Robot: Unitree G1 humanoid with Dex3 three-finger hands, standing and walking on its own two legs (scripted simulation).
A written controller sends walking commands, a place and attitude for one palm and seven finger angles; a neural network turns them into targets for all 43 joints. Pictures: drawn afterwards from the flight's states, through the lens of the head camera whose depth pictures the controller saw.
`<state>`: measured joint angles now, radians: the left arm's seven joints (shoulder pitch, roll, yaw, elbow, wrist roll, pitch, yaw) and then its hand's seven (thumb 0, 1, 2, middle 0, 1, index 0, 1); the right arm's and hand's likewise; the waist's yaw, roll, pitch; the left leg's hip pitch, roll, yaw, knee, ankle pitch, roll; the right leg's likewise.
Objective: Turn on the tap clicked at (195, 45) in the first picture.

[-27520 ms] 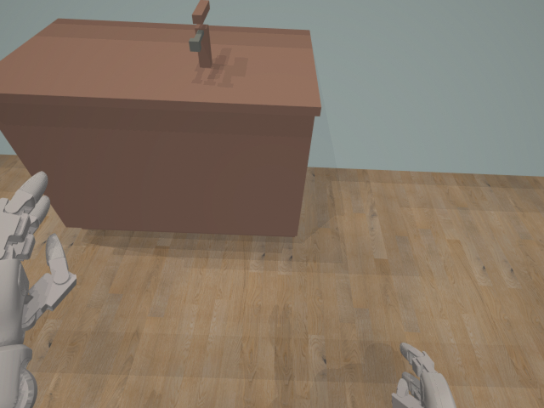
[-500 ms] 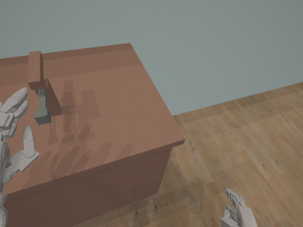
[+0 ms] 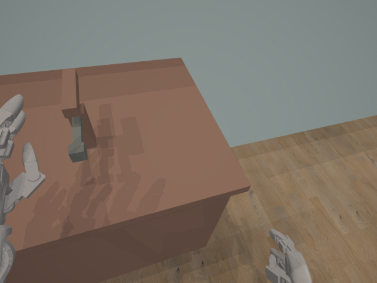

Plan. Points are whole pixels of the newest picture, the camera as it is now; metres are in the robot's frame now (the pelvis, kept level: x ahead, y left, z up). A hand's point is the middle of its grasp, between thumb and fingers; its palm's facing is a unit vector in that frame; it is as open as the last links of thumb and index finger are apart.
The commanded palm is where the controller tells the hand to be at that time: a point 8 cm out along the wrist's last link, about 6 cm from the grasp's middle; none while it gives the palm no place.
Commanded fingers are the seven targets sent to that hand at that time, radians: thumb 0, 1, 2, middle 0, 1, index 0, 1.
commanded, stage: come to a stop and stand still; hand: left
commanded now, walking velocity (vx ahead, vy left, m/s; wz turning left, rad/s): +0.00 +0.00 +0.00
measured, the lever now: (78, 152) +0.32 +0.26 +0.09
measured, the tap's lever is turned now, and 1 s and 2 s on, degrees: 0 0 0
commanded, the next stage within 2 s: look again from close up in 0.22 s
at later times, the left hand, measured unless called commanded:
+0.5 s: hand (51, 182) +0.22 +0.24 +0.16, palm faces +0.39 -0.85 -0.36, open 7.4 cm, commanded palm +0.16 +0.27 +0.17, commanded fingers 0.00 0.90 0.90 -0.20 -0.30 -0.20 -0.30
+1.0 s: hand (44, 173) +0.23 +0.25 +0.17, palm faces +0.38 -0.85 -0.36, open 7.4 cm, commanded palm +0.15 +0.28 +0.17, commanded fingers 0.00 0.90 0.90 -0.20 -0.30 -0.20 -0.30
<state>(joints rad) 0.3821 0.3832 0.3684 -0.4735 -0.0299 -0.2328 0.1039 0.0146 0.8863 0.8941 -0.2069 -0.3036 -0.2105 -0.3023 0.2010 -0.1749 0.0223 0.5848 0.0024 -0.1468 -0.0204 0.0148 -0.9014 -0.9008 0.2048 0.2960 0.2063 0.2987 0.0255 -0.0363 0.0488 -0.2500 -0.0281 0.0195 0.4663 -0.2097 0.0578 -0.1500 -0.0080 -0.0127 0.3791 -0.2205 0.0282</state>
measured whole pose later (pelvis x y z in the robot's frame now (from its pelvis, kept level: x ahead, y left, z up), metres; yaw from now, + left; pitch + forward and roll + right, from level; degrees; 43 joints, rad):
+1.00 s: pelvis -0.01 +0.00 +0.00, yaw -1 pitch +0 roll -1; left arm 0.34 0.38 0.38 -0.40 -0.06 -0.25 0.10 0.01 0.89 0.89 -0.20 -0.30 -0.20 -0.30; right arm 0.19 -0.21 -0.01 0.57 0.01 -0.15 0.01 0.01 -0.90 -0.90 0.20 0.30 0.20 0.30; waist 0.02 -0.01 0.06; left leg -0.28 -0.02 0.04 0.47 -0.20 0.06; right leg -0.20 -0.01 0.01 0.42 -0.22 0.03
